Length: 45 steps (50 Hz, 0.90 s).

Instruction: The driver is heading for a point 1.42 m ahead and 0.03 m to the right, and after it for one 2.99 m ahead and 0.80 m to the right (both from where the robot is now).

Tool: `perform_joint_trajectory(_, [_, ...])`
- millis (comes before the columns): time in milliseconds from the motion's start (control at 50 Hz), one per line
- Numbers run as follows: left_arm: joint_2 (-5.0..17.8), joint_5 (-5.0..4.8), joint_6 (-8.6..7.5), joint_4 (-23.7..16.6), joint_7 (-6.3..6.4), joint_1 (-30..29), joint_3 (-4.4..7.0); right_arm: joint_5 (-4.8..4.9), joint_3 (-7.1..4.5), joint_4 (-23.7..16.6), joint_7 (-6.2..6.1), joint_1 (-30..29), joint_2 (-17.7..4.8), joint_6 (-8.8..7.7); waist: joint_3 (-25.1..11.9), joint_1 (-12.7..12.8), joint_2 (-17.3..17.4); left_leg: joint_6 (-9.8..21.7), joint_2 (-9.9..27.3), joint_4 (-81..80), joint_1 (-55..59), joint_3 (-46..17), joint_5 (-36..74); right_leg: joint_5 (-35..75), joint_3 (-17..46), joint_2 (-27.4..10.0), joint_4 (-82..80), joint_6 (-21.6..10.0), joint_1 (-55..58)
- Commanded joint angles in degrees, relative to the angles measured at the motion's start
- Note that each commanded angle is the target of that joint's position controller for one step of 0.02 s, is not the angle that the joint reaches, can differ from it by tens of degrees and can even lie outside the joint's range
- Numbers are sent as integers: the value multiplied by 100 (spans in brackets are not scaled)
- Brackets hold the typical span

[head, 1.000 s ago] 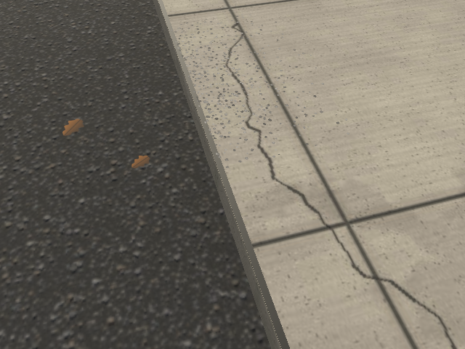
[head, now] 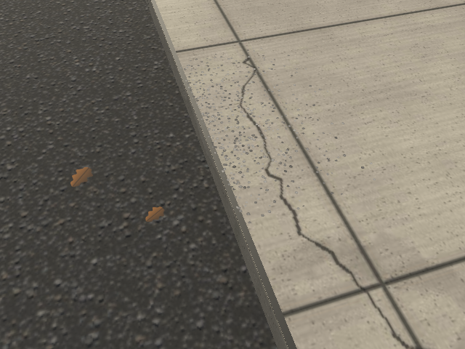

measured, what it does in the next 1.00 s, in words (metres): walks ahead: right foot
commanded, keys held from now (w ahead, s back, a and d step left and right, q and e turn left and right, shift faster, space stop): no key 0.10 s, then w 0.90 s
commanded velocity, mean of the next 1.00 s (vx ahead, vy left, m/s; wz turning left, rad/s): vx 0.33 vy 0.00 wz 0.00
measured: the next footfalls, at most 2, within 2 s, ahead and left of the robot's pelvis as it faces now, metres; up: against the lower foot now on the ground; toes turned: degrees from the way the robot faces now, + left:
right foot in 0.48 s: +0.18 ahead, -0.14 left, +0.00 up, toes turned -2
left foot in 1.04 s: +0.57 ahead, +0.12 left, +0.00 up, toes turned +4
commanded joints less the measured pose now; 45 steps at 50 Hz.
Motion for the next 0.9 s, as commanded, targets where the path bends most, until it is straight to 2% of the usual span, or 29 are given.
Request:
perform_joint_trajectory(20, [517, -18, -20, -79, 39, 156, 87, 11, -121, -77, -24, 477, -629, -10, 2, 4, 103, -53, 583, -591, -618, -517, 2344, 1051, 213, -150, -76, -153, 594])
perform_joint_trajectory(100, [500, -17, -16, -4, 67, 141, 84, 2, -139, -96, -34, 457, -605, 8, 5, 9, 166, -51, 573, -644, -555, -521, 2399, 974, 225, -181, -103, -117, 556])
perform_joint_trajectory(120, [439, -8, -7, 67, 67, 231, 71, 4, -138, -43, -42, 568, -571, 21, -121, 2, 217, 5, 559, -761, -488, -541, 1787, 533, 124, -103, -60, -108, 596])
perform_joint_trajectory(140, [441, -23, 2, 76, 74, 188, 79, 48, -187, -21, -57, 647, -680, 39, -55, -48, 314, 179, 583, -903, -493, -667, 704, -185, -94, 80, 213, -106, 422])
perform_joint_trajectory(160, [503, -44, -10, 13, 82, 2, 99, 112, -276, -71, -70, 650, -936, 47, 155, -157, 517, 472, 804, -1156, -474, -1069, -688, -952, -354, 279, 680, -127, -103])
perform_joint_trajectory(180, [639, -103, -66, -189, 86, -483, 127, 136, -353, -181, -81, 623, -1161, 5, 547, -324, 671, 795, 1306, -1604, -351, -1789, -1880, -1273, -401, 255, 1087, -189, -1007])
perform_joint_trajectory(200, [642, -150, -155, -414, 68, -904, 111, 104, -418, -201, -95, 758, -1299, -83, 862, -500, 876, 1123, 1893, -1991, -187, -2570, -2252, -1514, -138, 5, 1766, -273, -1787])
perform_joint_trajectory(220, [643, -209, -249, -522, 36, -1066, 122, 46, -421, -195, -108, 838, -1247, -197, 1064, -487, 810, 1317, 2214, -2121, 194, -2966, -1949, -1657, 169, -252, 2454, -340, -2607])
perform_joint_trajectory(240, [677, -234, -328, -477, -4, -898, 155, 38, -394, -189, -102, 866, -1096, -301, 1073, -364, 619, 1361, 2270, -2037, 646, -2939, -1429, -1569, 321, -413, 2907, -383, -3175])
perform_joint_trajectory(280, [655, -214, -471, -352, -124, -632, 188, 76, -342, -207, -50, 878, -872, -384, 821, -240, 391, 1182, 2012, -1870, 1154, -2308, -246, -1209, 292, -559, 3132, -400, -3448])
perform_joint_trajectory(300, [603, -205, -527, -364, -173, -729, 178, 89, -322, -260, -25, 797, -825, -369, 728, -232, 311, 1066, 1821, -1873, 1119, -1926, 198, -1026, 204, -578, 2835, -362, -3248])
perform_joint_trajectory(340, [313, -146, -565, -340, -286, -797, 76, 62, -307, -326, 0, 734, -834, -278, 551, -221, 383, 957, 1415, -1768, 528, -1214, 833, -813, -140, -402, 2292, -225, -2284])
perform_joint_trajectory(380, [188, -128, -557, -377, -361, -843, -6, 69, -329, -356, 20, 778, -1013, -214, 477, -161, 591, 977, 1351, -1581, -31, -967, 1299, -815, -419, -164, 1854, -210, -1417])
perform_joint_trajectory(400, [291, -145, -552, -379, -379, -718, 7, 87, -344, -387, 28, 760, -1119, -205, 418, -39, 659, 969, 1394, -1418, -180, -949, 1633, -760, -438, -86, 1628, -252, -1050])
perform_joint_trajectory(420, [313, -142, -514, -362, -365, -329, 20, 114, -351, -350, 36, 773, -1208, -133, 200, 289, 999, 947, 1504, -1069, -224, -986, 2561, -1042, -534, 112, 1448, -379, -532])
perform_joint_trajectory(440, [622, -163, -537, -206, -343, 329, 155, 141, -323, -465, 25, 474, -1174, -97, -57, 748, 871, 753, 1351, -302, -209, -785, 3660, -523, -397, 187, 744, -543, 175])
perform_joint_trajectory(460, [1015, -124, -558, -5, -327, 1038, 321, 170, -328, -587, 42, 184, -1225, -105, -493, 1107, 544, 442, 1024, 911, -298, -427, 4189, 2, -226, 159, -143, -693, 1090])
perform_joint_trajectory(480, [1520, -40, -519, 294, -288, 2079, 464, 64, -295, -826, 72, -137, -1140, -203, -934, 1374, -296, 136, 607, 2871, -1479, -173, 2669, -275, 965, -709, -464, -861, 2390])
perform_joint_trajectory(500, [1692, 100, -562, 191, -295, 1925, 357, -41, -136, -872, 121, 344, -304, -347, -1176, 684, -1538, -14, -73, 4403, -2947, -644, -1100, 659, 3365, -1901, -834, -1353, 3049])
perform_joint_trajectory(520, [1419, 128, -644, 269, -349, 1941, 325, 275, -174, -744, 105, 663, -358, -433, -1058, 714, -1265, 42, -151, 5329, -3592, -1252, -920, -813, 4664, -2433, -1599, -2009, 2585])
perform_joint_trajectory(540, [1005, -6, -693, 135, -391, 1329, 189, 410, -237, -862, 124, 312, -665, -471, -144, 492, -730, 146, 234, 5703, -4179, -1077, -528, -1530, 3979, -2324, -1650, -1883, 2028])
perform_joint_trajectory(560, [659, -30, -674, 31, -420, 855, 71, 384, -268, -933, 118, 43, -765, -449, 257, 368, -471, 198, 498, 5777, -4275, -907, 50, -1713, 3072, -1954, -1693, -1567, 1414])
perform_joint_trajectory(600, [482, 79, -644, -74, -466, 493, -39, 237, -352, -847, 69, 268, -801, -326, 382, 17, -412, 151, 803, 5499, -3818, -711, 831, -1070, 1903, -1394, -1754, -1142, 525])
perform_joint_trajectory(620, [375, 101, -619, -18, -458, 627, -89, 231, -371, -817, 93, 328, -757, -272, 390, -34, -465, 131, 855, 5451, -3709, -623, 1012, -667, 1516, -1212, -1752, -1044, 341])
perform_joint_trajectory(640, [377, 130, -592, 93, -428, 890, -116, 237, -357, -847, 105, 206, -638, -220, 449, 19, -500, 80, 857, 5576, -3822, -491, 1046, -149, 1256, -1147, -1725, -1060, 235])
perform_joint_trajectory(680, [509, 153, -578, 166, -344, 1187, -137, 167, -328, -1045, 135, -162, -520, -169, 515, 50, -423, -45, 977, 5251, -4261, -398, 1252, 572, 985, -1086, -1722, -1125, 199])
perform_joint_trajectory(760, [676, 187, -581, 74, -140, 1591, -153, 63, -308, -1507, 158, -1242, -566, -186, 421, 319, -347, -292, 1013, 3467, -4579, -231, 2193, 1633, 732, -1110, -1820, -1089, 651])
perform_joint_trajectory(840, [759, 82, -594, -11, -46, 2003, -129, 177, -235, -1814, 256, -2066, -465, -209, 568, 528, -440, -280, 811, 1877, -4261, -58, 2504, 1799, 500, -1258, -2062, -950, 1262])
perform_joint_trajectory(900, [780, 21, -543, -36, -33, 2181, -83, 204, -219, -2015, 386, -2436, -468, -247, 690, 555, -533, -110, 684, 1179, -4186, -3, 2358, 2110, 351, -1442, -1935, -928, 1932])
Keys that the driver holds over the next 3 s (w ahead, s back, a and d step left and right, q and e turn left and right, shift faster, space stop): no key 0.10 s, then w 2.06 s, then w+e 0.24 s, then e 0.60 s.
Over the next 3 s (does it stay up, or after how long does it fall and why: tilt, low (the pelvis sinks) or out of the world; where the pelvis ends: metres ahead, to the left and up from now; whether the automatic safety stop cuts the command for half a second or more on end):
stays up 1.45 0.08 0.10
